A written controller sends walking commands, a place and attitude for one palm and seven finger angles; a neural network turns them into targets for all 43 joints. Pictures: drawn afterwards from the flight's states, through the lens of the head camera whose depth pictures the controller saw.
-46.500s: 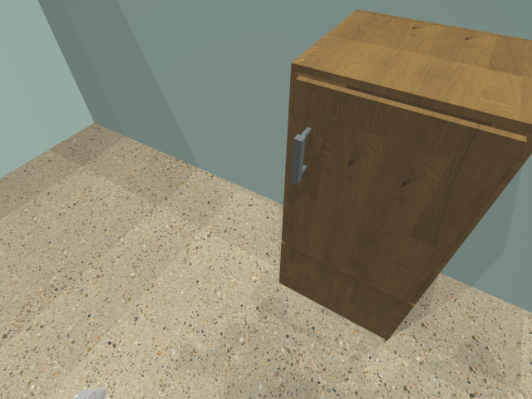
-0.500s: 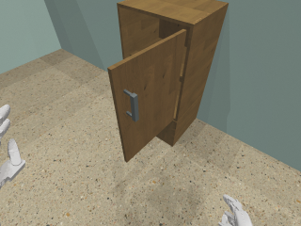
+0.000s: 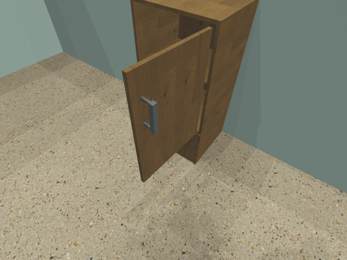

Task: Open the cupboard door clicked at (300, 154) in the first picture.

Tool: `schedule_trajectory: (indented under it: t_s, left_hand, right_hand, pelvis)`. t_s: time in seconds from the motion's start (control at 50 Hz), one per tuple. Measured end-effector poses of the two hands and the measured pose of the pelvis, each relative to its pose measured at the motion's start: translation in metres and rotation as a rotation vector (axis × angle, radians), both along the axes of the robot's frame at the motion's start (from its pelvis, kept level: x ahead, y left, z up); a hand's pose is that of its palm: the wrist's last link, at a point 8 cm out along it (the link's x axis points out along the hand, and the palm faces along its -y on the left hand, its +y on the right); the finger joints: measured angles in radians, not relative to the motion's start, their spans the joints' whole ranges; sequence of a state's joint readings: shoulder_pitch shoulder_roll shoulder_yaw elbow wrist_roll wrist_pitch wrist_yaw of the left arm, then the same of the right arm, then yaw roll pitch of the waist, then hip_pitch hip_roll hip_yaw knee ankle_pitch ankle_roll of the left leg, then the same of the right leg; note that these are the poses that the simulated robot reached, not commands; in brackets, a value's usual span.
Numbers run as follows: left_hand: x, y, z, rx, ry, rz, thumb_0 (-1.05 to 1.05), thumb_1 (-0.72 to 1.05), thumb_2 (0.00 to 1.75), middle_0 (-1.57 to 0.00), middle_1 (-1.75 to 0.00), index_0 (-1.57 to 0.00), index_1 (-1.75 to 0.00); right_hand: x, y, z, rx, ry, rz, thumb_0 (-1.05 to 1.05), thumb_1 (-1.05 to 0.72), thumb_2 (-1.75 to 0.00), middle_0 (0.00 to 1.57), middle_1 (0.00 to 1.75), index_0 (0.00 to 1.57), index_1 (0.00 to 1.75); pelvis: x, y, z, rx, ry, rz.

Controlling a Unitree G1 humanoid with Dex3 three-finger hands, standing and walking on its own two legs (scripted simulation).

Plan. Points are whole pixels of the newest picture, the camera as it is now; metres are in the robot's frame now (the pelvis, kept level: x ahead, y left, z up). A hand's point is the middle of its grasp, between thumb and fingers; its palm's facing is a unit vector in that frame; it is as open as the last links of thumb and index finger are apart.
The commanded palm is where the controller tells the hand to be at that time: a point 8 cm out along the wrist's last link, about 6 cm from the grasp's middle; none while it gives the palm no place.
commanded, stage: let the arm hang, fingers relaxed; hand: left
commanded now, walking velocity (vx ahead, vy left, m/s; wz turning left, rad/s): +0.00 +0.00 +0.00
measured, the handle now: (149, 115) +0.55 +0.09 +0.00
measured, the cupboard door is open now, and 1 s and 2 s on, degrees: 86 86 86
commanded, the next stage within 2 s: look to check the result in 0.84 s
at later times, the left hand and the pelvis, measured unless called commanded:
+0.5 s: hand out of the picture -0.10 +0.15 -0.16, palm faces +0.07 -0.98 -0.20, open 7.4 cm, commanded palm none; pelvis -0.01 -0.01 +0.01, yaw +0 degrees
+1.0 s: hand out of the picture -0.01 +0.13 -0.17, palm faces +0.05 -0.98 -0.17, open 7.3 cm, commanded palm none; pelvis +0.02 -0.02 +0.01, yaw +0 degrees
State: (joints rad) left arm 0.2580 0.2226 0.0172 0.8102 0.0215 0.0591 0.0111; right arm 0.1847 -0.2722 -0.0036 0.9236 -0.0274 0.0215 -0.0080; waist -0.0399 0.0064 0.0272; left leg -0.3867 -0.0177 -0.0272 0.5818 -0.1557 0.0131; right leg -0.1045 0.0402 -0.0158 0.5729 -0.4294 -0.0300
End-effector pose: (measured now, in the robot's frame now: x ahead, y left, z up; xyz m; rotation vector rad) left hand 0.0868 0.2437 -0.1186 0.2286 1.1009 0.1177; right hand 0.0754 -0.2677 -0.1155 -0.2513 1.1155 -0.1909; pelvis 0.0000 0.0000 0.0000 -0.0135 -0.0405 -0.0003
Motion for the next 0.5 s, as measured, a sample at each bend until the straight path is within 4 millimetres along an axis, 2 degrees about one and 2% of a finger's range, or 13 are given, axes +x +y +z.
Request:
schedule_trajectory:
  t_s: [0.04,0.1,0.18,0.26,0.3,0.36,0.42,0.5]
  left_hand:
    - [-0.041,-0.022,-0.02,-0.07,0.145,0.026,0.01,0.92,0.9,-0.2,-0.3,-0.2,-0.3]
    - [-0.102,-0.035,-0.03,-0.114,0.321,0.089,0.02,0.95,0.9,-0.2,-0.3,-0.2,-0.3]
    - [-0.168,-0.044,-0.023,-0.13,0.49,0.157,0.02,0.95,0.9,-0.21,-0.3,-0.2,-0.3]
    - [-0.209,-0.045,-0.009,-0.107,0.59,0.2,0.01,0.93,0.9,-0.2,-0.3,-0.2,-0.3]
    - [-0.219,-0.043,-0.005,-0.09,0.611,0.21,0.01,0.93,0.9,-0.2,-0.3,-0.2,-0.3]
    - [-0.222,-0.041,-0.001,-0.067,0.607,0.215,0.01,0.92,0.9,-0.2,-0.3,-0.2,-0.3]
    - [-0.213,-0.04,-0.002,-0.052,0.571,0.21,0.01,0.92,0.9,-0.2,-0.3,-0.2,-0.3]
    - [-0.189,-0.042,-0.008,-0.049,0.491,0.196,0.01,0.91,0.9,-0.2,-0.3,-0.2,-0.3]
  right_hand:
    - [-0.023,0.004,-0.001,-0.003,0.087,-0.016,0.01,-0.91,-0.9,0.21,0.3,0.2,0.3]
    - [-0.056,0.013,-0.004,0.007,0.214,-0.035,0.01,-0.91,-0.9,0.2,0.3,0.2,0.3]
    - [-0.089,0.028,-0.008,0.041,0.334,-0.059,0.01,-0.91,-0.9,0.2,0.3,0.2,0.3]
    - [-0.106,0.044,-0.015,0.088,0.379,-0.081,0.01,-0.91,-0.9,0.2,0.3,0.2,0.3]
    - [-0.109,0.051,-0.019,0.112,0.381,-0.087,0.0,-0.91,-0.9,0.2,0.3,0.2,0.3]
    - [-0.109,0.06,-0.025,0.146,0.369,-0.093,0.0,-0.91,-0.9,0.21,0.3,0.2,0.3]
    - [-0.105,0.065,-0.029,0.172,0.349,-0.095,0.0,-0.91,-0.9,0.21,0.3,0.2,0.3]
    - [-0.104,0.064,-0.032,0.18,0.338,-0.098,0.01,-0.92,-0.9,0.21,0.3,0.21,0.3]
  pelvis:
    - [-0.001,-0.001,0.002,-0.001,-0.002,0.002]
    - [-0.002,-0.002,0.006,-0.004,0.002,0.005]
    - [-0.004,-0.002,0.009,-0.007,0.006,0.009]
    - [-0.004,-0.002,0.011,-0.006,0.001,0.007]
    - [-0.005,-0.002,0.011,-0.004,-0.002,0.006]
    - [-0.006,-0.003,0.01,-0.002,-0.006,0.003]
    - [-0.006,-0.004,0.01,0.002,-0.008,0.002]
    - [-0.005,-0.006,0.009,0.005,-0.011,0.003]
